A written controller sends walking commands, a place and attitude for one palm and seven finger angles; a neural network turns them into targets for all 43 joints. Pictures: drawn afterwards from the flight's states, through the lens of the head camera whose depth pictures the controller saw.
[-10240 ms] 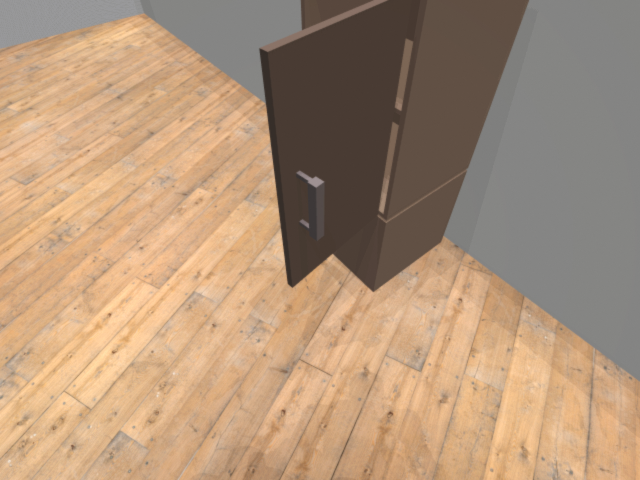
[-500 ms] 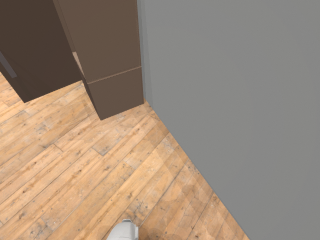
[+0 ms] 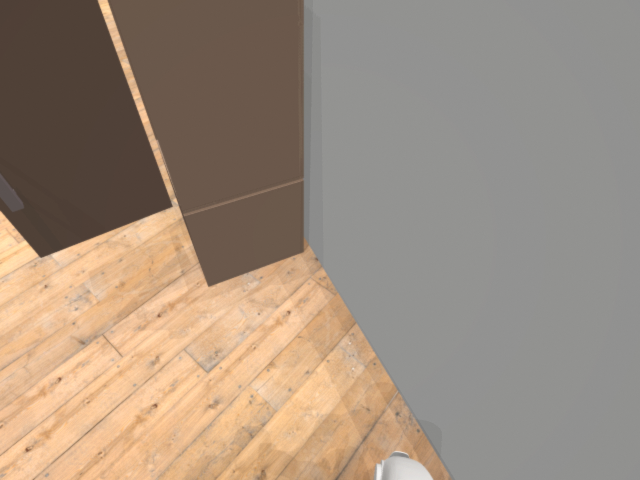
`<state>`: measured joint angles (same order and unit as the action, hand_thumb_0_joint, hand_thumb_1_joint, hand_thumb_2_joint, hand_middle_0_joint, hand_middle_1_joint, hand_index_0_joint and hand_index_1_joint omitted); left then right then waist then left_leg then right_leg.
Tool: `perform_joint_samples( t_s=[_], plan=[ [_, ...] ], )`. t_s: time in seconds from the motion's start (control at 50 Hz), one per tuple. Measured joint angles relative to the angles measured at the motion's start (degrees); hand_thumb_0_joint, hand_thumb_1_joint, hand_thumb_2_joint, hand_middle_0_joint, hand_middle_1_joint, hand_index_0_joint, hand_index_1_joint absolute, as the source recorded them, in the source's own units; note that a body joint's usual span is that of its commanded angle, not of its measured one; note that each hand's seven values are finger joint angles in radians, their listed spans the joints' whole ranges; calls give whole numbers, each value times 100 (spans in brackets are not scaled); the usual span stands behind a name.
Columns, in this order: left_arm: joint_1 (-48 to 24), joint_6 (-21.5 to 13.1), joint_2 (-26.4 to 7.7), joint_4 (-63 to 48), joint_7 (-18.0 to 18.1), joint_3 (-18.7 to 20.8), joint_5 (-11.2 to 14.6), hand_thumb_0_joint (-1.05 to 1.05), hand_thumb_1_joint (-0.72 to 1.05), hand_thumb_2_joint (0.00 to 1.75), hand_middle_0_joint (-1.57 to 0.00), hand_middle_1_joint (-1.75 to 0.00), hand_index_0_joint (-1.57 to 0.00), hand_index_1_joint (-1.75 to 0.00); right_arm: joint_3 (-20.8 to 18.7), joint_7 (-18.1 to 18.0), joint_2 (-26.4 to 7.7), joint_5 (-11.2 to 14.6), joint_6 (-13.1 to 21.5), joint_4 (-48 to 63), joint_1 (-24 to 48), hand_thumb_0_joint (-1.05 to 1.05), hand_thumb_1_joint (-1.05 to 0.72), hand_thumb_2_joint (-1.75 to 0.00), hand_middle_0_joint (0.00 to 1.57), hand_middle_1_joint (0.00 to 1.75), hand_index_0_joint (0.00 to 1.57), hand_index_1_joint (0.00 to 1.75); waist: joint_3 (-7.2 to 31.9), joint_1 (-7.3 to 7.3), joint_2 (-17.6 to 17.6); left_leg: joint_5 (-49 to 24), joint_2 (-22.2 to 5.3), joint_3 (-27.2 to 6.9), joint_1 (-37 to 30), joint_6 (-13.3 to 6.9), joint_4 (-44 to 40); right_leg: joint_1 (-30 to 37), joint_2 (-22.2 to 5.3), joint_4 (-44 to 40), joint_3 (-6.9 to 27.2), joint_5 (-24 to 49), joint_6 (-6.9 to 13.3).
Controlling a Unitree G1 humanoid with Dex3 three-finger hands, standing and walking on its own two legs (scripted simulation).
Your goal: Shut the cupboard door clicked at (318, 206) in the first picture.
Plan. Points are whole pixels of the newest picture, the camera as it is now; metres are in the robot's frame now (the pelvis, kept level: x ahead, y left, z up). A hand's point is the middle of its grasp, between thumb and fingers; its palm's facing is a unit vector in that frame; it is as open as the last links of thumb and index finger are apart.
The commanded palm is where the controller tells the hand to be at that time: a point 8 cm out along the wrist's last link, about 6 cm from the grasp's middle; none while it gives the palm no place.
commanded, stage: walk to a spot facing it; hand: left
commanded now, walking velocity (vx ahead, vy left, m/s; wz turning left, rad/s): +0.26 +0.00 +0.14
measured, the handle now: out of the picture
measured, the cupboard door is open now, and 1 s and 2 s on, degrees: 98 98 98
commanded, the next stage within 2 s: turn to face it in 0.02 s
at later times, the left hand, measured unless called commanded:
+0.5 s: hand (215, 461) +0.18 +0.16 -0.18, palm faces +0.24 -0.95 -0.19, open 7.2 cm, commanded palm none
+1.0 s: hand (181, 448) +0.19 +0.21 -0.17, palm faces +0.43 -0.87 -0.25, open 7.4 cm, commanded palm none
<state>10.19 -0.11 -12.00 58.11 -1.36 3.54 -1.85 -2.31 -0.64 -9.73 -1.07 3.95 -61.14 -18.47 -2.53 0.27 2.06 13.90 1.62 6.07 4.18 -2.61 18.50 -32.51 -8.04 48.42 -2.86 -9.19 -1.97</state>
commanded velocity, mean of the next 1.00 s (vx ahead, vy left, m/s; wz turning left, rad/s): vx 0.02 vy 0.00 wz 0.51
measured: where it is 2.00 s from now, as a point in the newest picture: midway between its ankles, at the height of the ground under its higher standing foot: (300, 465)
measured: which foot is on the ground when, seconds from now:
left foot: down 0.00-0.14, up 0.16-0.54, down 0.56-1.00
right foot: up 0.00-0.12, down 0.14-0.56, up 0.58-1.00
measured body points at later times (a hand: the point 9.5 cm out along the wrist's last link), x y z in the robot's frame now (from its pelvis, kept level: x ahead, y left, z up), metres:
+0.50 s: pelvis +0.15 -0.03 -0.01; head +0.18 -0.01 +0.44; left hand +0.17 +0.21 -0.17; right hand +0.29 -0.26 -0.15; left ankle +0.20 +0.08 -0.72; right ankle +0.15 -0.15 -0.74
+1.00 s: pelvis +0.20 -0.02 +0.00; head +0.23 +0.02 +0.44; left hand +0.17 +0.26 -0.15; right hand +0.36 -0.21 -0.14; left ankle +0.20 +0.08 -0.74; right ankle +0.26 -0.18 -0.69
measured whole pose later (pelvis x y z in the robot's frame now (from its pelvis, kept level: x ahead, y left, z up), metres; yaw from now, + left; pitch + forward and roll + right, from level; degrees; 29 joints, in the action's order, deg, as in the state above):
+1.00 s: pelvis +0.20 -0.02 +0.00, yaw +26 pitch +2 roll -2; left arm 8.3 3.4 -14.6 52.2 0.8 3.6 -1.2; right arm -2.0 0.2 -10.9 -1.2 -1.7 -53.5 -10.6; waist -4.7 0.8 0.4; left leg 9.3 3.2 -3.4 18.7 -3.4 26.7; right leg -25.8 -3.1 53.9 1.1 -23.5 -5.1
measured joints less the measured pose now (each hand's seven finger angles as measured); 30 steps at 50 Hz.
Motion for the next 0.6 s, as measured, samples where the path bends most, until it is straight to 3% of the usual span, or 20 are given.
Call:
perform_joint_samples(
  t_s=[0.12,0.18,0.22,0.26,0.32,0.38,0.52,0.54,0.56,0.6],
  plan=[
    [-383,-124,-123,-231,-42,-49,17,1,93,90,-19,-30,-19,-30,31,17,15,-30,-99,-289,-519,0,-92,-90,20,30,20,30,-72,264,-115,777,-182,-85,-227,301,586,883,293,-1450,-219,6,148],
    [-527,-343,0,-299,20,-83,31,1,92,90,-19,-30,-19,-30,17,29,-18,43,-237,-447,-497,0,-92,-90,20,30,20,30,-240,313,-287,1515,-298,-365,608,230,2821,1106,382,-1231,-424,-490,361],
    [-496,-368,130,-325,77,-143,53,1,92,90,-20,-30,-19,-30,-6,24,-42,53,-337,-450,-348,1,-92,-90,20,30,20,30,-312,332,-331,1472,-294,-443,1269,246,4158,1330,385,-1312,-571,-569,395],
    [-390,-352,263,-297,125,-188,68,1,92,90,-20,-30,-19,-30,-29,36,-62,43,-422,-373,-160,1,-91,-90,20,30,20,30,-290,346,-334,1170,-359,-410,1833,314,4728,1573,385,-1591,-711,-522,391],
    [-217,-355,367,-265,234,-86,132,-1,94,90,-20,-30,-20,-30,-59,79,-57,27,-498,-166,136,1,-91,-90,20,30,20,30,-201,328,-266,788,-476,-320,2403,439,4646,1878,366,-1992,-924,-475,386],
    [-144,-311,243,-253,253,-41,82,-2,96,90,-20,-30,-20,-30,-90,129,-53,7,-556,44,455,1,-91,-90,20,30,20,30,-146,252,-183,534,-557,-180,2625,530,4080,2101,325,-2189,-1146,-516,350],
    [159,-101,33,-151,195,-39,21,-1,94,90,-20,-30,-20,-30,-73,210,-205,-5,-588,525,1200,1,-91,-90,19,29,20,30,-196,-26,21,470,-457,134,2068,473,2337,2322,66,-1694,-1499,-1066,111],
    [245,-65,0,-148,183,-30,28,-1,93,90,-20,-30,-20,-30,-66,220,-245,-13,-575,612,1273,1,-91,-90,19,29,20,30,-190,-52,53,296,-408,172,1878,435,2017,2290,-11,-1466,-1522,-1221,49],
    [340,-16,-24,-151,168,-19,44,0,93,90,-20,-30,-20,-30,-65,230,-307,-29,-541,717,1327,1,-91,-90,19,29,20,30,-154,-62,42,-59,-370,142,1760,204,1769,2164,-84,-1106,-1526,-1386,-10],
    [334,173,-126,-131,174,-5,64,0,92,90,-20,-30,-20,-30,-66,197,-348,-35,-465,886,1451,0,-91,-90,20,29,20,30,-191,-62,120,35,-242,97,1912,-182,2047,1637,-69,113,-968,-2151,-132]
  ],
)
